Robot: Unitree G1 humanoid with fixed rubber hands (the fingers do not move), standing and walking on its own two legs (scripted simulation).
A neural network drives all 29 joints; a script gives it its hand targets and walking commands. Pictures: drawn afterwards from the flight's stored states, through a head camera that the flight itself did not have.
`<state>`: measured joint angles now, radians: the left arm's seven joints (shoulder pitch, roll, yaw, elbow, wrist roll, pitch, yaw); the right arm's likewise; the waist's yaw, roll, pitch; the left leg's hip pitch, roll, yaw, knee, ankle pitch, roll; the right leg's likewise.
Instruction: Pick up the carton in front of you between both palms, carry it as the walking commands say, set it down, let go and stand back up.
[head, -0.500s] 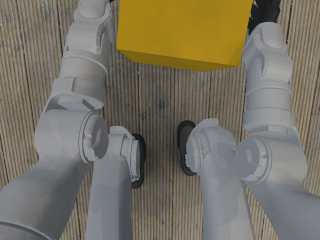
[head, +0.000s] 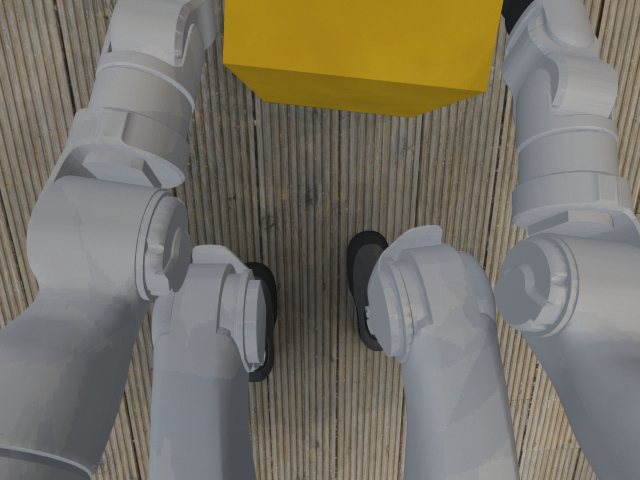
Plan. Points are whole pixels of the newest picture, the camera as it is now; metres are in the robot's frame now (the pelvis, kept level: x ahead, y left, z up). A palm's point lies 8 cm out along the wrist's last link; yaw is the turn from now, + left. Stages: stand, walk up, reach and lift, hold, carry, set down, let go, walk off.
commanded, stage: set down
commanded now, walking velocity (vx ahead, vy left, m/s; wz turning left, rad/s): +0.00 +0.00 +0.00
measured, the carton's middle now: out of the picture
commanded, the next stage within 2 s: none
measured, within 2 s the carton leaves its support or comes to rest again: rests again in 0.34 s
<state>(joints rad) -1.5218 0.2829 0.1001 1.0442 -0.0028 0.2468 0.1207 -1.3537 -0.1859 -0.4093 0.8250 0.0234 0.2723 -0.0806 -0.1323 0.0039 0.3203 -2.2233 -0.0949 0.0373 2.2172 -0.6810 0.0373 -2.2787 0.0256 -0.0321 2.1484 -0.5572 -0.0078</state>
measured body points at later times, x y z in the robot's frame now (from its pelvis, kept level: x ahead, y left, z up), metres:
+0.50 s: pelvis -0.01 +0.01 -0.01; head +0.37 +0.01 +0.22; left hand +0.58 +0.07 -0.19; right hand +0.52 -0.24 -0.18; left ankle +0.08 +0.10 -0.34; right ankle +0.11 -0.11 -0.34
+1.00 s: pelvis -0.01 +0.01 -0.02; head +0.38 +0.01 +0.20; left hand +0.58 +0.12 -0.23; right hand +0.50 -0.25 -0.21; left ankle +0.08 +0.10 -0.34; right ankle +0.11 -0.11 -0.34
